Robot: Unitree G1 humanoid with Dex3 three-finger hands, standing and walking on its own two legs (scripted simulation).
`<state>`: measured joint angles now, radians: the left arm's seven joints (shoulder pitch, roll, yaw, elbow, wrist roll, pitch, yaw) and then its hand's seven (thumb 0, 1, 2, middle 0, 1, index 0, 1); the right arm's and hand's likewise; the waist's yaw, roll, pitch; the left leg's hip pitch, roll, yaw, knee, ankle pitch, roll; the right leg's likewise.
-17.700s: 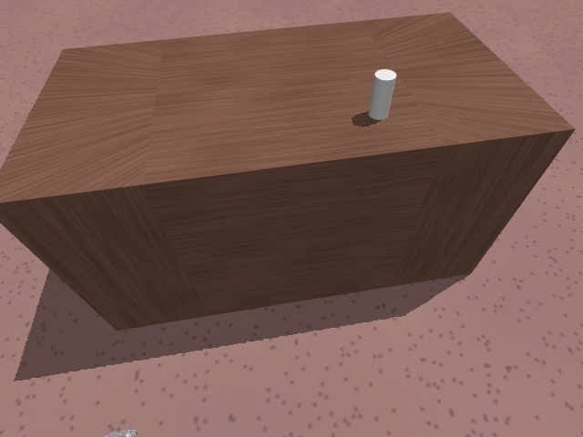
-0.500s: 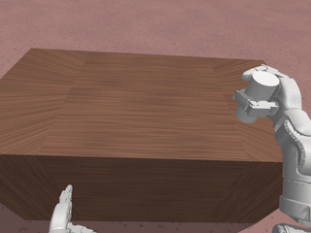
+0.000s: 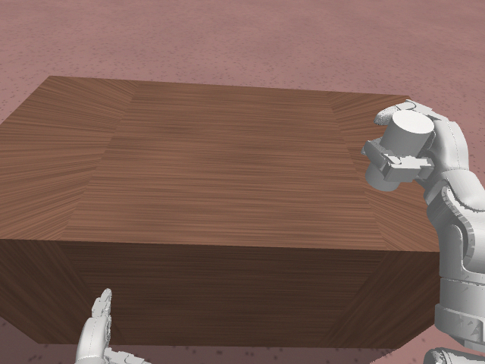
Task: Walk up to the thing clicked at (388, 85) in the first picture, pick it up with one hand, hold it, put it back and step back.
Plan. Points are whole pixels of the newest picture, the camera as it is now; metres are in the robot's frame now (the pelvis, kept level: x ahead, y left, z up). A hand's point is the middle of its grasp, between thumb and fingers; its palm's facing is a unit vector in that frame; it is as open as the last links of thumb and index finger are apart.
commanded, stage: hold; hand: right
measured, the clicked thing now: (395, 153) +0.34 -0.18 +0.22
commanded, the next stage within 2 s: crouch in 0.28 s
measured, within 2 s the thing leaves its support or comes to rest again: neither
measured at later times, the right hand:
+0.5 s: hand (388, 149) +0.34 -0.16 +0.23, palm faces +0.06 +1.00 -0.03, open 6.9 cm
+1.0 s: hand (357, 158) +0.41 -0.17 +0.14, palm faces +0.08 +1.00 +0.01, open 6.9 cm
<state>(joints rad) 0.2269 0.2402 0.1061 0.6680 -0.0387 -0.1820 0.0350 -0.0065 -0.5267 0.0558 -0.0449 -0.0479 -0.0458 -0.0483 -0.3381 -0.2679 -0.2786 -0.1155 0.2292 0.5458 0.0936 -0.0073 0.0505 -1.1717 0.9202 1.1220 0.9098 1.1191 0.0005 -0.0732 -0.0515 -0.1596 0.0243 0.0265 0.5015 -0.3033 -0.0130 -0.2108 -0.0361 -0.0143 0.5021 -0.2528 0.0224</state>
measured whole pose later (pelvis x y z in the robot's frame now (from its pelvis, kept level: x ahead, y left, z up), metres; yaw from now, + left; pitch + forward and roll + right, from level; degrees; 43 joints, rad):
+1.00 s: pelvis -0.01 +0.00 +0.00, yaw +1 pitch +2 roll +0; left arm 0.22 0.22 0.07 0.66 -0.02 -0.23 0.05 -0.01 -0.53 0.06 -0.05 -0.05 -0.05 -0.05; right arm -0.55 -0.29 -0.28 0.50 0.16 0.16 0.08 -0.01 0.05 -1.17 0.93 1.11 0.92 1.11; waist 0.05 -0.02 -0.03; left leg -0.29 0.01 0.01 0.55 -0.30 -0.01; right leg -0.33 -0.05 -0.03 0.54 -0.26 0.02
